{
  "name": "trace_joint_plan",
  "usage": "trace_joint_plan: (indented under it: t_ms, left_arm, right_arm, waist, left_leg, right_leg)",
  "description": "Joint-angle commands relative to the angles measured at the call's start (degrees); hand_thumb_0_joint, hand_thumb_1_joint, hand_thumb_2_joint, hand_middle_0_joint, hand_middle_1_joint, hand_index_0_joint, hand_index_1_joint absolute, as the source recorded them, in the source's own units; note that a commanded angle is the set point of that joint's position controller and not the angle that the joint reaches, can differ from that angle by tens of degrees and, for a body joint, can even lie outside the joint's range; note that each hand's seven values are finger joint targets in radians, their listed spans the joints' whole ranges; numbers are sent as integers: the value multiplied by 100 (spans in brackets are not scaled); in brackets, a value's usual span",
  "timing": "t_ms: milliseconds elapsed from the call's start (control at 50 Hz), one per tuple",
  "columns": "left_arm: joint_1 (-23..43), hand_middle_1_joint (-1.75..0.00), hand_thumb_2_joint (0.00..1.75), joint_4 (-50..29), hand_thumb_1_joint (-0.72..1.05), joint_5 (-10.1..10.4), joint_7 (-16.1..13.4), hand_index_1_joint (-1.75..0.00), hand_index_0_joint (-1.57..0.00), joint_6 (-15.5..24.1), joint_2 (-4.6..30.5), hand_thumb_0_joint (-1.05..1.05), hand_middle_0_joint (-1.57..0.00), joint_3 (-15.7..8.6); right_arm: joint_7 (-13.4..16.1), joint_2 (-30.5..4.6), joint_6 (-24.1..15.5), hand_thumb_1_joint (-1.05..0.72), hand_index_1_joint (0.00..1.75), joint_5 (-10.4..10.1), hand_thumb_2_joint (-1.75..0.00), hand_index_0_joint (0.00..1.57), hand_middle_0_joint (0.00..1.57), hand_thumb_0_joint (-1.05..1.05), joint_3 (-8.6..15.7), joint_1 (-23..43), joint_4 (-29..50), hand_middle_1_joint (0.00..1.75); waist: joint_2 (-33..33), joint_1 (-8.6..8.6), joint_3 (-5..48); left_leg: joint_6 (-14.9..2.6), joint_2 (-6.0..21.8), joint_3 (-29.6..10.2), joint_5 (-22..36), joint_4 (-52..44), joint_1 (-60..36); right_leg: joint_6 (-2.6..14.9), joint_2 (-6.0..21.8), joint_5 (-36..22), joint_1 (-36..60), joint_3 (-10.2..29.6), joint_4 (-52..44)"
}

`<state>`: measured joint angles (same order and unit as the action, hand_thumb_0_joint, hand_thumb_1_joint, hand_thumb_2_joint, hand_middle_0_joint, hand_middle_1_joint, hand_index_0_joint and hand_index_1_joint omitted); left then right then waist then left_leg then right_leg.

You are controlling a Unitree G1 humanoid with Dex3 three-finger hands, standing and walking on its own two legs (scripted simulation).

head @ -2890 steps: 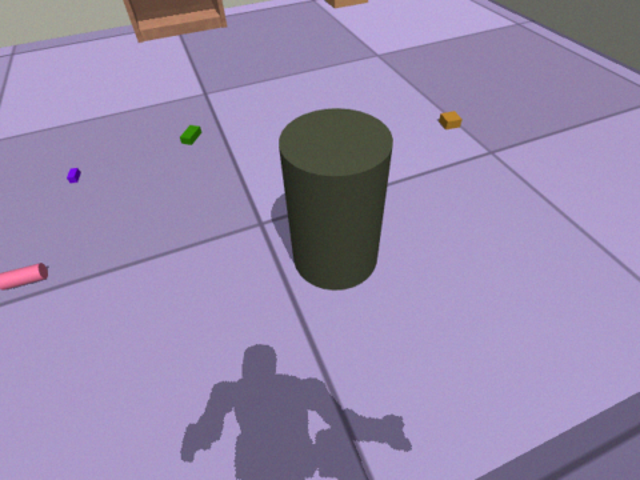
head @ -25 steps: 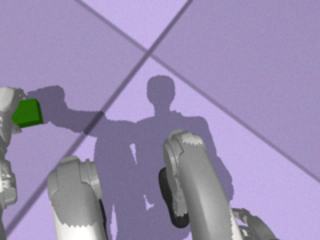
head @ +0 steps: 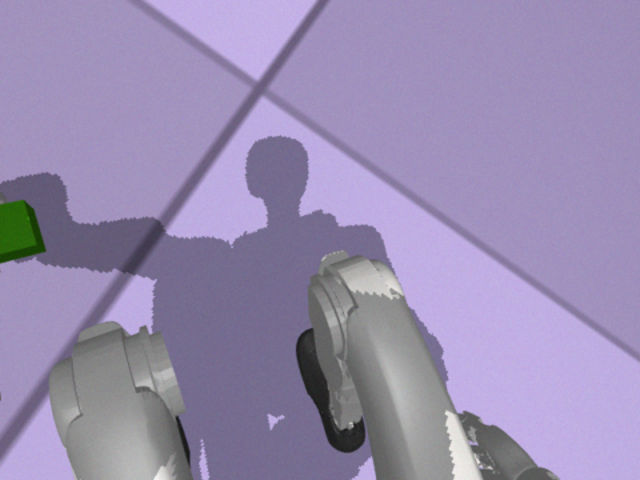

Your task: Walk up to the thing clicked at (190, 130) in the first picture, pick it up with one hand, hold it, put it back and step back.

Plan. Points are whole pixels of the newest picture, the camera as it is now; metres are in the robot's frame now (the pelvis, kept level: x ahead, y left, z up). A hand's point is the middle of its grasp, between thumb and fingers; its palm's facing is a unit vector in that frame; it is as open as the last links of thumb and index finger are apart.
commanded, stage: rest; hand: left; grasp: from above
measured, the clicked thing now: out of the picture +0.45 +0.31 -0.24
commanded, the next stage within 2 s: open in 1.08 s
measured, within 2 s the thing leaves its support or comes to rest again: neither
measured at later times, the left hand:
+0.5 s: hand out of the picture +0.44 +0.31 -0.24, palm faces -0.44 -0.12 -0.89, open 8.8 cm
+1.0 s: hand out of the picture +0.44 +0.31 -0.25, palm faces -0.44 -0.11 -0.89, open 8.8 cm
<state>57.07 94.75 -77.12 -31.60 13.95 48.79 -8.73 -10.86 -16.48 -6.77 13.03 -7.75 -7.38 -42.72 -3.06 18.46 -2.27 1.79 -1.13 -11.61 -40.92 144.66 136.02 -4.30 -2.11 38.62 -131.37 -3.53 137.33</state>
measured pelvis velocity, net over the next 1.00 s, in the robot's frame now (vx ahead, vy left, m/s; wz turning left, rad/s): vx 0.00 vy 0.01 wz -0.07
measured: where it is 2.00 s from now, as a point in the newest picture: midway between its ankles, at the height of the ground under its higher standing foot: (260, 449)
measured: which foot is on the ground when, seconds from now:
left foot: down 0.00-1.00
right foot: down 0.00-1.00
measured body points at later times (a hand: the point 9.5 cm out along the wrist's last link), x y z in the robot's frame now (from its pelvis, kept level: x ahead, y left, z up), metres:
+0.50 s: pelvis +0.00 +0.01 -0.01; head +0.26 +0.12 +0.34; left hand +0.46 +0.31 -0.19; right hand +0.04 -0.26 -0.07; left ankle +0.06 +0.13 -0.27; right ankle +0.11 -0.13 -0.27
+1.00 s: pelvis +0.00 +0.01 -0.01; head +0.26 +0.12 +0.33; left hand +0.46 +0.31 -0.20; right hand +0.04 -0.25 -0.07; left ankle +0.06 +0.13 -0.27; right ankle +0.11 -0.13 -0.27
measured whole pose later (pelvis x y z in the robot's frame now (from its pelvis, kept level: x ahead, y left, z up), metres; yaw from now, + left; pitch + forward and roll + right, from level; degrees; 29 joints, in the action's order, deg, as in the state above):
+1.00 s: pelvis +0.00 +0.01 -0.01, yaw -4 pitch +27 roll -14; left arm 58.7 103.2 -77.5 -39.2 14.6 56.9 -8.4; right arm -16.7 -19.6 -14.4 17.5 -15.1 -4.6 -41.2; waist -6.9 21.8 -8.6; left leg 1.0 -0.7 -15.4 -42.2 149.1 134.8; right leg -4.8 -3.6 38.0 -128.6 -6.6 138.0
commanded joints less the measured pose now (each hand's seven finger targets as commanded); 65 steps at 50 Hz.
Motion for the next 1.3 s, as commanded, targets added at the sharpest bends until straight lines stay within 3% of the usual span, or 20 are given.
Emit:
trace_joint_plan:
  t_ms: [0,40,80,100,140,160,200,220,240,340,360,400,440,520,600,620,780,1000,1160,1280]
  left_arm:
    - [1578,-38,50,-521,82,34,-339,-37,-117,45,1682,0,-116,-346]
    - [1681,-39,50,-553,82,40,-353,-38,-117,70,1468,0,-116,-169]
    - [1475,-39,49,-525,84,36,-429,-37,-118,61,1686,0,-117,-298]
    - [1541,-39,48,-440,85,31,-425,-37,-119,58,1545,0,-117,-147]
    - [1601,-41,50,-453,86,11,-471,-39,-120,57,1628,0,-118,-149]
    - [1569,-39,53,-565,87,-13,-515,-38,-121,60,1842,0,-120,-271]
    - [1549,-40,51,-510,87,-27,-545,-39,-120,34,1782,0,-119,-267]
    - [1645,-38,51,-519,87,-12,-563,-37,-121,48,1679,0,-120,-119]
    - [1669,-39,52,-490,87,-24,-604,-38,-121,47,1770,0,-120,-206]
    - [1578,-40,52,-400,86,-15,-705,-39,-119,44,1785,0,-118,-249]
    - [1547,-40,51,-243,86,-45,-733,-38,-120,39,1936,0,-119,-314]
    - [1549,-41,52,-169,86,-11,-729,-40,-119,26,1602,0,-118,-109]
    - [1708,-42,53,-192,85,-15,-730,-41,-119,34,1651,0,-118,25]
    - [1606,-41,53,-95,83,37,-778,-40,-118,15,1880,0,-117,-134]
    - [1618,-42,50,21,82,0,-797,-40,-116,43,1811,0,-114,-53]
    - [1629,-41,49,77,82,29,-826,-40,-116,66,1940,0,-114,-151]
    - [1652,-41,48,115,83,-63,-925,-40,-117,109,2049,0,-115,-74]
    - [1648,-38,49,264,80,157,-977,-38,-116,13,2098,0,-116,10]
    - [1535,-38,46,424,78,183,-956,-37,-115,21,2129,0,-114,109]
    - [1575,-41,42,364,30,159,-935,-41,-69,24,2167,0,-68,141]
  right_arm:
    - [17,-1857,-73,-89,30,45,-89,20,20,0,472,-1150,0,30]
    - [-24,-1794,-132,-90,30,98,-90,20,20,0,386,-1067,75,30]
    - [-30,-1827,-119,-89,30,105,-90,20,20,0,368,-1074,33,30]
    - [-45,-1819,-151,-89,30,131,-89,20,20,0,338,-996,72,30]
    - [-87,-1850,-201,-90,30,171,-90,20,20,0,320,-1011,43,30]
    - [-93,-1873,-191,-89,30,173,-90,20,20,0,314,-1008,12,30]
    - [-99,-1918,-204,-90,30,187,-90,20,20,0,295,-1017,56,30]
    - [-128,-1868,-233,-90,30,197,-90,20,20,0,265,-922,50,30]
    - [-143,-1923,-251,-90,30,242,-90,20,20,0,248,-940,47,30]
    - [-210,-2002,-316,-90,30,263,-90,20,20,0,215,-927,31,30]
    - [-224,-1957,-320,-90,30,274,-90,20,20,0,175,-936,-22,30]
    - [-265,-1988,-349,-90,30,296,-90,20,20,0,177,-868,60,30]
    - [-296,-1989,-395,-90,30,307,-90,20,20,0,133,-758,61,30]
    - [-325,-2081,-449,-90,30,298,-90,20,20,0,99,-850,14,30]
    - [-386,-2119,-510,-90,30,333,-90,20,20,0,36,-809,73,30]
    - [-397,-2077,-517,-90,30,343,-90,20,20,0,-38,-816,60,30]
    - [-486,-2175,-654,-90,30,399,-90,20,20,0,-133,-693,112,30]
    - [-559,-2261,-859,-90,30,366,-90,20,20,0,-217,-665,100,30]
    - [-540,-2286,-856,-91,30,345,-90,20,20,0,-311,-613,170,30]
    - [-488,-2346,-834,-89,30,339,-90,20,20,0,-298,-601,239,30]
  waist:
    - [2230,137,3648]
    - [2258,189,3663]
    - [2395,119,3788]
    - [2372,181,3634]
    - [2446,220,3637]
    - [2527,182,3736]
    - [2531,227,3603]
    - [2596,236,3513]
    - [2537,305,3456]
    - [2696,318,3419]
    - [2650,324,3360]
    - [2646,394,3277]
    - [2784,430,3246]
    - [2643,420,3238]
    - [2647,525,3086]
    - [2619,517,3089]
    - [2696,575,2942]
    - [2338,621,2808]
    - [2373,634,2772]
    - [2470,639,2617]
  left_leg:
    - [-288,57,749,1369,-1355,-2948]
    - [-271,74,734,1349,-1302,-3002]
    - [-264,72,691,1354,-1408,-3046]
    - [-254,76,702,1210,-1343,-3008]
    - [-252,103,679,1273,-1309,-3070]
    - [-255,114,658,1297,-1334,-3082]
    - [-236,104,657,1357,-1306,-3129]
    - [-236,123,649,1218,-1300,-3033]
    - [-238,124,638,1245,-1274,-3056]
    - [-197,144,548,1508,-1306,-3193]
    - [-197,158,533,1382,-1283,-3121]
    - [-188,150,514,1368,-1353,-3166]
    - [-193,170,480,1190,-1355,-3163]
    - [-209,168,469,1269,-1320,-3087]
    - [-196,191,408,1309,-1313,-3117]
    - [-199,198,368,1293,-1321,-3060]
    - [-170,220,336,1257,-1263,-3095]
    - [-233,237,340,1074,-1117,-2769]
    - [-218,256,289,1184,-1142,-2811]
    - [-200,255,281,932,-1284,-2778]
  right_leg:
    - [537,-138,-1477,1926,-910,-1142]
    - [551,-158,-1495,1966,-932,-1130]
    - [542,-187,-1513,2062,-962,-1108]
    - [548,-181,-1389,1921,-986,-1086]
    - [533,-201,-1485,1956,-1005,-1057]
    - [533,-221,-1515,2049,-1002,-1059]
    - [533,-200,-1541,1952,-1036,-1019]
    - [546,-220,-1447,1931,-1023,-1036]
    - [530,-220,-1469,1900,-1068,-1017]
    - [506,-226,-1644,1917,-1132,-941]
    - [537,-244,-1578,1908,-1138,-936]
    - [493,-222,-1561,1854,-1173,-927]
    - [508,-253,-1470,1790,-1176,-923]
    - [498,-256,-1546,1968,-1167,-975]
    - [484,-258,-1571,1909,-1223,-930]
    - [480,-256,-1557,1945,-1246,-914]
    - [474,-268,-1572,2008,-1243,-893]
    - [453,-297,-1485,2195,-1213,-1063]
    - [467,-323,-1578,2253,-1243,-1025]
    - [491,-304,-1354,2172,-1253,-1075]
